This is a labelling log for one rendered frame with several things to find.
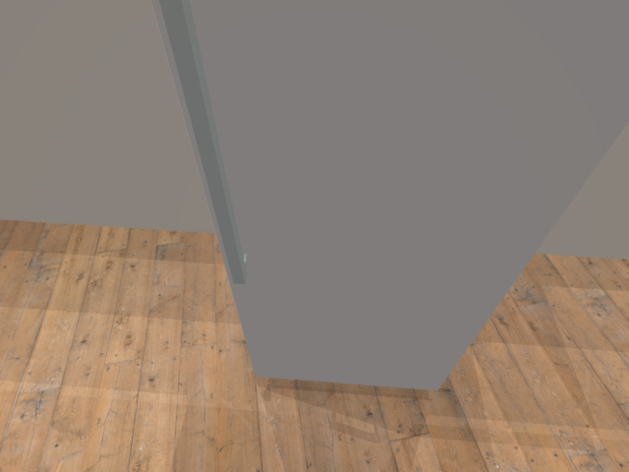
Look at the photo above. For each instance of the handle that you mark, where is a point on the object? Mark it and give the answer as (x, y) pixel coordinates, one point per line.
(179, 21)

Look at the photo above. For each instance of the fridge door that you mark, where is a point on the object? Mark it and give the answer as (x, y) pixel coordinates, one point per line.
(393, 165)

